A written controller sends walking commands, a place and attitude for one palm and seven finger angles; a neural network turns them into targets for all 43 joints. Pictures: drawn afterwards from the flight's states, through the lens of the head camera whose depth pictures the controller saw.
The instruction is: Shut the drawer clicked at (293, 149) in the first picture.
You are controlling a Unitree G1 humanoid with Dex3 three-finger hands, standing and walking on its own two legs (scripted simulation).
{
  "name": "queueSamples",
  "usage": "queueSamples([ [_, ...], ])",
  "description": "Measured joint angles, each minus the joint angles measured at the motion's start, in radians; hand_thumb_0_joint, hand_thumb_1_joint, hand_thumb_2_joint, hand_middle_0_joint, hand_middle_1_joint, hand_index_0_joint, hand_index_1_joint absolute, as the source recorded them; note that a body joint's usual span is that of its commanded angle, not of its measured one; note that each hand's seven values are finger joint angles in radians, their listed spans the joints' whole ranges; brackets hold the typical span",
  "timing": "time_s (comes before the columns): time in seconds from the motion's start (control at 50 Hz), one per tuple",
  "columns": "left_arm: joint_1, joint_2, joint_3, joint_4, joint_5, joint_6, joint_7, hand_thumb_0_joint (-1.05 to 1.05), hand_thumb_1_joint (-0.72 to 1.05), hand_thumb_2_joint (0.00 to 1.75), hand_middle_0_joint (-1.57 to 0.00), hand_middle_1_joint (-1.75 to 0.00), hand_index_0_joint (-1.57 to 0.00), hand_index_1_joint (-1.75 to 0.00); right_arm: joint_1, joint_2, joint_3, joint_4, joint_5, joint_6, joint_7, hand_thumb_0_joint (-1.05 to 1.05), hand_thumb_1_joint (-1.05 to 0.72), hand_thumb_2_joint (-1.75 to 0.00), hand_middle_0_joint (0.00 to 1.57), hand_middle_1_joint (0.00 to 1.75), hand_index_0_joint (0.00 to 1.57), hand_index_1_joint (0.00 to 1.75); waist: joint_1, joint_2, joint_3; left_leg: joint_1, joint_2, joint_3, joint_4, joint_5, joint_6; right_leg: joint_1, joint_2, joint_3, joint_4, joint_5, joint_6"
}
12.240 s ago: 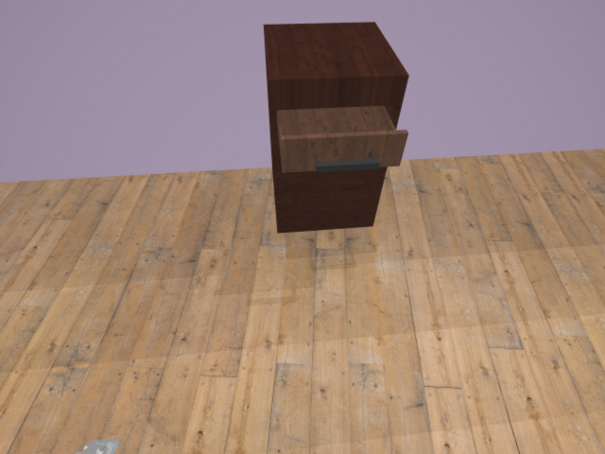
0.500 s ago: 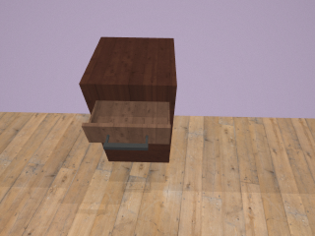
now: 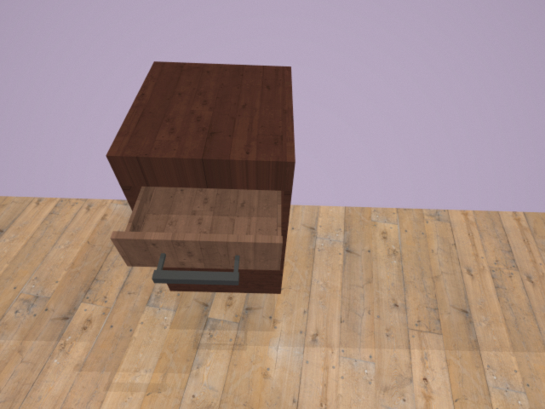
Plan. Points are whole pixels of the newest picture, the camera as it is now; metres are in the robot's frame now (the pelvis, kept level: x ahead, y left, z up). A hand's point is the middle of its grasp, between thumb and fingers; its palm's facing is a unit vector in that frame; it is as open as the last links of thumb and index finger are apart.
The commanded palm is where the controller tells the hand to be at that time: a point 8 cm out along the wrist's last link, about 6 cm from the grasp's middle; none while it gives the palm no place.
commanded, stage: come to a stop and stand still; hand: left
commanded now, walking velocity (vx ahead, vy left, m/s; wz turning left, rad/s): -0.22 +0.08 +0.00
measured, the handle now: (198, 268) +0.44 +0.20 -0.22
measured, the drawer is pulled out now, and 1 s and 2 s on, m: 0.16 0.16 0.16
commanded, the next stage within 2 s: look again from close up in 0.80 s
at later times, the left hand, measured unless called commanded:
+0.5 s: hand out of the picture +0.03 +0.15 -0.16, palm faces +0.08 -0.97 -0.24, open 7.3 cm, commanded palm none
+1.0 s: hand out of the picture -0.09 +0.12 -0.16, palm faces +0.06 -0.98 -0.17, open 7.4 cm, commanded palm none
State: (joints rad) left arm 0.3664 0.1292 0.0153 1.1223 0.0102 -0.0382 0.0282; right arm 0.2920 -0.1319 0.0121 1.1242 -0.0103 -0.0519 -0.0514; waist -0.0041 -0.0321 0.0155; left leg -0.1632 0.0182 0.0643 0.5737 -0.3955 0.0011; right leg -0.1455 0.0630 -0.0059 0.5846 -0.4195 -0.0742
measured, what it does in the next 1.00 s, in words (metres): steps on the spot: right foot, then left foot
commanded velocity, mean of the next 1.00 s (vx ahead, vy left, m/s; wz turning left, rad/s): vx -0.01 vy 0.03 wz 0.00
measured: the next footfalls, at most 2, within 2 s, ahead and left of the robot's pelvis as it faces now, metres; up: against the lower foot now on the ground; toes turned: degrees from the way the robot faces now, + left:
right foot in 0.26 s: +0.04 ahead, -0.13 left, +0.00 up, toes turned +0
left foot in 0.54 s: +0.02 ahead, +0.10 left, +0.00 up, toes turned +3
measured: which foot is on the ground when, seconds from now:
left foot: down 0.00-0.30, up 0.32-0.52, down 0.54-1.00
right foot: down 0.00-0.08, up 0.10-0.24, down 0.26-1.00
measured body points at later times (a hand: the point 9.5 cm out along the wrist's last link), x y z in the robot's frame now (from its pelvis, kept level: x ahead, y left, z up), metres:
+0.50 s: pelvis -0.01 -0.03 +0.00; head +0.03 -0.04 +0.45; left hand +0.03 +0.20 -0.15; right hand +0.05 -0.27 -0.15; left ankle -0.04 +0.10 -0.71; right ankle +0.05 -0.13 -0.73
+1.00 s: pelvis -0.01 -0.03 +0.01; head +0.01 -0.04 +0.46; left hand -0.09 +0.17 -0.15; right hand -0.01 -0.24 -0.16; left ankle -0.02 +0.09 -0.73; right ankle +0.00 -0.13 -0.73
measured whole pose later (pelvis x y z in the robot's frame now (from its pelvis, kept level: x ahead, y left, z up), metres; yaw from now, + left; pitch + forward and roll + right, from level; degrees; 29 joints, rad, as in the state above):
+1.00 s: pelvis -0.01 -0.03 +0.01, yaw +1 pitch +0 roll +0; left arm 0.42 0.09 -0.02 1.14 0.02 -0.03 0.04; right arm 0.32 -0.15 0.00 1.06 -0.01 -0.01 -0.02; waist 0.00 0.03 0.04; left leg -0.23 0.03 0.03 0.53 -0.28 -0.01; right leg -0.24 0.03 -0.04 0.50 -0.26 -0.04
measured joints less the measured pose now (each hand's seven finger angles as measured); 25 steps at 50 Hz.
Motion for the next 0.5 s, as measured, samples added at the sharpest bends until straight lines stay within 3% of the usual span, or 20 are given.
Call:
queueSamples([
  [0.08, -0.033, -0.002, -0.005, -0.005, -0.013, 0.014, 0.015, 0.01, 0.9, 0.9, -0.2, -0.3, -0.19, -0.3, -0.01, 0.007, -0.007, -0.018, 0.002, 0.001, -0.017, 0.01, -0.91, -0.9, 0.2, 0.3, 0.2, 0.3, -0.016, 0.001, 0.023, 0.046, 0.008, 0.021, -0.031, 0.114, 0.017, -0.031, -0.012, -0.035, 0.117, 0.157, 0.046],
  [0.12, -0.048, 0.002, -0.004, -0.019, -0.006, 0.031, 0.025, 0.02, 0.91, 0.9, -0.2, -0.3, -0.2, -0.3, 0.0, 0.005, -0.013, -0.029, 0.002, -0.001, -0.015, 0.01, -0.91, -0.9, 0.2, 0.3, 0.2, 0.3, -0.011, 0.007, 0.023, 0.079, 0.006, 0.033, -0.076, 0.17, 0.04, -0.063, -0.022, -0.031, 0.163, 0.078, 0.062],
  [0.18, -0.084, 0.019, 0.008, -0.052, 0.001, 0.046, 0.026, 0.03, 0.93, 0.9, -0.2, -0.3, -0.2, -0.3, 0.0, -0.004, -0.018, -0.046, 0.0, 0.009, -0.012, 0.01, -0.91, -0.9, 0.2, 0.3, 0.2, 0.3, -0.005, 0.033, 0.049, 0.116, 0.009, 0.042, -0.139, 0.191, 0.054, -0.135, -0.048, -0.022, 0.162, -0.033, 0.057],
  [0.22, -0.109, 0.033, 0.016, -0.082, 0.006, 0.041, 0.022, 0.03, 0.93, 0.9, -0.2, -0.3, -0.2, -0.3, -0.002, -0.011, -0.02, -0.054, 0.003, 0.023, -0.006, 0.01, -0.9, -0.9, 0.2, 0.3, 0.2, 0.3, -0.001, 0.051, 0.071, 0.124, 0.012, 0.043, -0.15, 0.162, 0.044, -0.176, -0.075, -0.02, 0.109, 0.057, 0.054],
  [0.26, -0.118, 0.052, 0.022, -0.112, 0.011, 0.03, 0.018, 0.02, 0.92, 0.9, -0.2, -0.3, -0.2, -0.3, 0.002, -0.016, -0.024, -0.057, 0.007, 0.038, 0.004, 0.01, -0.9, -0.9, 0.2, 0.3, 0.2, 0.3, 0.005, 0.059, 0.08, 0.117, 0.015, 0.041, -0.125, 0.086, 0.019, -0.191, -0.103, -0.019, 0.03, 0.23, 0.057],
  [0.3, -0.126, 0.062, 0.027, -0.12, 0.016, 0.023, 0.018, 0.02, 0.92, 0.9, -0.2, -0.3, -0.2, -0.3, -0.001, -0.025, -0.034, -0.053, 0.008, 0.052, 0.013, 0.01, -0.9, -0.9, 0.2, 0.3, 0.2, 0.3, 0.005, 0.078, 0.08, 0.083, 0.034, 0.022, -0.048, -0.014, -0.01, -0.193, -0.097, -0.038, 0.04, 0.182, 0.057],
  [0.34, -0.143, 0.055, 0.025, -0.12, 0.013, 0.025, 0.016, 0.01, 0.92, 0.9, -0.2, -0.3, -0.19, -0.3, -0.016, -0.039, -0.046, -0.056, 0.012, 0.066, 0.015, 0.01, -0.9, -0.9, 0.2, 0.3, 0.2, 0.3, -0.004, 0.098, 0.087, 0.015, 0.03, -0.023, 0.089, -0.11, -0.008, -0.205, -0.093, -0.064, 0.071, 0.118, 0.043],
  [0.4, -0.159, 0.043, 0.02, -0.129, 0.014, 0.03, 0.02, 0.01, 0.91, 0.9, -0.19, -0.3, -0.19, -0.3, -0.053, -0.049, -0.051, -0.06, 0.016, 0.082, 0.013, 0.01, -0.91, -0.9, 0.2, 0.3, 0.2, 0.3, 0.007, 0.079, 0.098, -0.079, -0.002, -0.047, 0.276, -0.19, -0.007, -0.201, -0.1, -0.072, 0.051, 0.14, 0.037],
  [0.44, -0.161, 0.037, 0.017, -0.133, 0.017, 0.039, 0.021, 0.01, 0.91, 0.9, -0.19, -0.3, -0.19, -0.3, -0.077, -0.048, -0.05, -0.07, 0.019, 0.083, 0.016, 0.01, -0.91, -0.9, 0.2, 0.3, 0.2, 0.3, 0.014, 0.049, 0.099, -0.109, -0.014, -0.042, 0.283, -0.186, -0.008, -0.195, -0.104, -0.068, 0.021, 0.165, 0.029],
  [0.5, -0.151, 0.036, 0.017, -0.13, 0.018, 0.053, 0.021, 0.01, 0.92, 0.9, -0.2, -0.3, -0.2, -0.3, -0.094, -0.041, -0.047, -0.092, 0.018, 0.073, 0.021, 0.01, -0.91, -0.9, 0.2, 0.3, 0.2, 0.3, 0.019, 0.005, 0.082, -0.093, -0.02, -0.023, 0.125, -0.084, -0.012, -0.188, -0.107, -0.06, -0.017, 0.2, 0.03],
])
